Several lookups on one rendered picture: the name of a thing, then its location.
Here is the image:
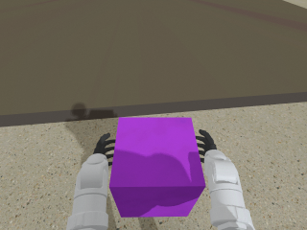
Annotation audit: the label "left robot hand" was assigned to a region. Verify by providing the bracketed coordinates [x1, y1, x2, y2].
[93, 133, 116, 166]

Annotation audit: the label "right robot hand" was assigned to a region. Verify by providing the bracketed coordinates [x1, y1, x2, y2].
[195, 129, 217, 163]

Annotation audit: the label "right robot forearm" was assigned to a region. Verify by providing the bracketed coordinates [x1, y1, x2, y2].
[204, 149, 255, 230]

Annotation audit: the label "left robot forearm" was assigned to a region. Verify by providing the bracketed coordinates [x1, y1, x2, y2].
[66, 153, 109, 230]

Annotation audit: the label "carton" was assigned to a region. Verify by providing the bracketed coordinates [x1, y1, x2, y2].
[109, 117, 206, 218]

